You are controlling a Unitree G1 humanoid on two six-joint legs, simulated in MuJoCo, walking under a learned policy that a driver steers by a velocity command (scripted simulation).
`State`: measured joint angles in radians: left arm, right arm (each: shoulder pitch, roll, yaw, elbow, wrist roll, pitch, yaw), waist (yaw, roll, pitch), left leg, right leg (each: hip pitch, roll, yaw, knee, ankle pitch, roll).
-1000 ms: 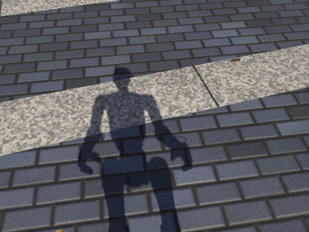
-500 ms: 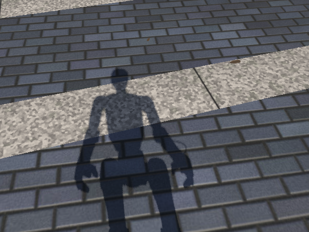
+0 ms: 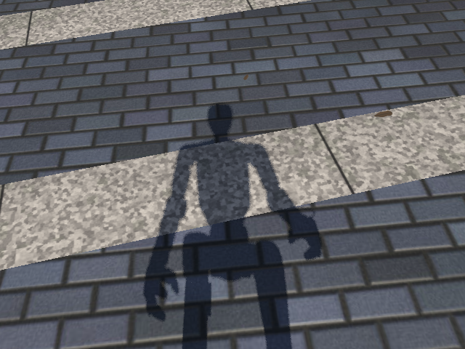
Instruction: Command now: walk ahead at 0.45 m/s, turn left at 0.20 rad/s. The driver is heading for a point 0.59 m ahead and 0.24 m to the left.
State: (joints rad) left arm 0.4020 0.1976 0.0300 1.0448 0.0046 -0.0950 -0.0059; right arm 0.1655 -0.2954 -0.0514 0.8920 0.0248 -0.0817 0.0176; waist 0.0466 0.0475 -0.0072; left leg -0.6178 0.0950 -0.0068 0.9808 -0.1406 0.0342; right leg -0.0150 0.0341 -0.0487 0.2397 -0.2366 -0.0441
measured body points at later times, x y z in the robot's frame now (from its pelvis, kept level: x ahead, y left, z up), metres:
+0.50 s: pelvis +0.29 +0.07 +0.00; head +0.31 +0.08 +0.44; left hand +0.38 +0.37 -0.11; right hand +0.42 -0.18 -0.12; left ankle +0.29 +0.13 -0.75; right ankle +0.42 -0.10 -0.67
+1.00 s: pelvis +0.46 +0.07 -0.01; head +0.50 +0.08 +0.44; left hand +0.46 +0.36 -0.12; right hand +0.71 -0.11 -0.12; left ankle +0.40 +0.20 -0.71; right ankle +0.58 +0.01 -0.75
